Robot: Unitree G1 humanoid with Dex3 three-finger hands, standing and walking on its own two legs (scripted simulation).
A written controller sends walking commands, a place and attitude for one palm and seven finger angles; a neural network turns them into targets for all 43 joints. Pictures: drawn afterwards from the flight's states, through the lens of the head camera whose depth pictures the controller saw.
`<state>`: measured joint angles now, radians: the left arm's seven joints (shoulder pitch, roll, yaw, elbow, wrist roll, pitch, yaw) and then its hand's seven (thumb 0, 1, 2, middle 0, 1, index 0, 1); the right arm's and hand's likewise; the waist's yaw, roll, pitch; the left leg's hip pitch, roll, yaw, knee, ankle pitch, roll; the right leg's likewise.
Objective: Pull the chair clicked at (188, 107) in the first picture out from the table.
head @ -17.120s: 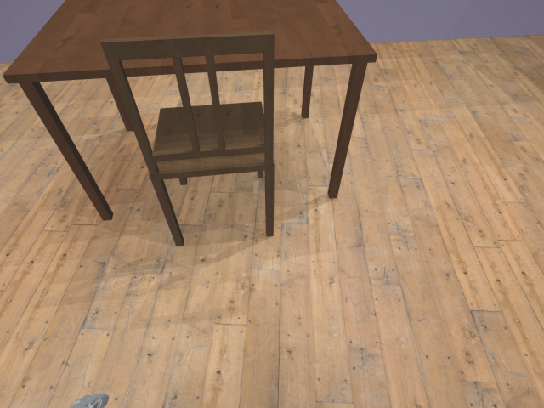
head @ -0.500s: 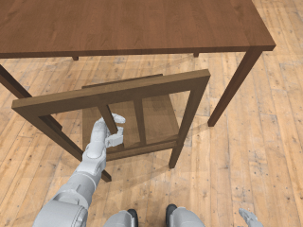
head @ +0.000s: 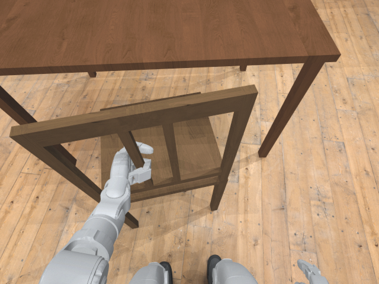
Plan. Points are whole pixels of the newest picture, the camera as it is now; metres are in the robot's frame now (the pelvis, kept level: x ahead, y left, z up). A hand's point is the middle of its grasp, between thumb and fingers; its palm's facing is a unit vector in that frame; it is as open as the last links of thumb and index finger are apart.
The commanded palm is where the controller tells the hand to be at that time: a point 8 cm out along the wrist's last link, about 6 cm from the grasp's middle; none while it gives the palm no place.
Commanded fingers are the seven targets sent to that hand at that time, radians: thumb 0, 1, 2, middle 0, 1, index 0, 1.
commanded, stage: step backward, pulling the chair out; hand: left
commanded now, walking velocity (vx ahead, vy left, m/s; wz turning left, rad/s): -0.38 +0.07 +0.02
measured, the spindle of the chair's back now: (139, 162) +0.39 +0.13 -0.07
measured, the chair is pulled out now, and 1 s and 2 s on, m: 0.13 0.20 0.21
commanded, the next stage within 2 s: stop walking, hand still on the chair in 0.38 s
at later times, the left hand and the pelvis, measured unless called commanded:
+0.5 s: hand (145, 175) +0.35 +0.11 -0.06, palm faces +0.03 -0.99 -0.16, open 5.4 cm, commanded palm +0.33 +0.16 -0.05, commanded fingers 0.00 0.90 0.90 -0.50 -1.45 -0.50 -1.45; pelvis -0.01 -0.01 +0.00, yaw +1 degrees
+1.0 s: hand (138, 197) +0.30 +0.12 -0.06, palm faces -0.05 -0.99 -0.13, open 5.4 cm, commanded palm +0.28 +0.17 -0.05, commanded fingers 0.00 0.90 0.90 -0.50 -1.45 -0.50 -1.45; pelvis +0.00 +0.03 +0.00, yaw +0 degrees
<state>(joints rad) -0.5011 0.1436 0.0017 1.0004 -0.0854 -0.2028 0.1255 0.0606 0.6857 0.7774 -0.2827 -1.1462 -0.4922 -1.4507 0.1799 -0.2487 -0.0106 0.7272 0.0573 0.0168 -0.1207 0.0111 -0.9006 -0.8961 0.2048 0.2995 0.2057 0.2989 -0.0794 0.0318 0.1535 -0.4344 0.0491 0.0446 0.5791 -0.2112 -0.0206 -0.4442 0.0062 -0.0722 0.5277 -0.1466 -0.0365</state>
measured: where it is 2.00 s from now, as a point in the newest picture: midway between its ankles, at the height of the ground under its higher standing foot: outside the picture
